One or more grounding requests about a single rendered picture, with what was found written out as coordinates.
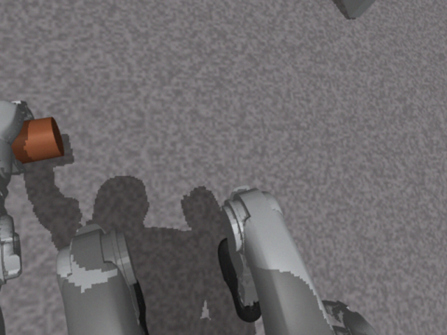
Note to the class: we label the can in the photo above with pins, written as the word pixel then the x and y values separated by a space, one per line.
pixel 38 140

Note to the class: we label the left robot hand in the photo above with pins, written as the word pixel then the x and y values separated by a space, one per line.
pixel 12 117

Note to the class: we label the right robot hand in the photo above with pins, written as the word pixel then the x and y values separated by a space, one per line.
pixel 354 323

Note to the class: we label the left robot arm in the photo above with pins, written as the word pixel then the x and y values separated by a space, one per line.
pixel 10 251

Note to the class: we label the right robot foot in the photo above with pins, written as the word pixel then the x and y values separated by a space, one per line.
pixel 246 313

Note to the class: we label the left robot foot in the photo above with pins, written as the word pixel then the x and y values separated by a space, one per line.
pixel 142 308

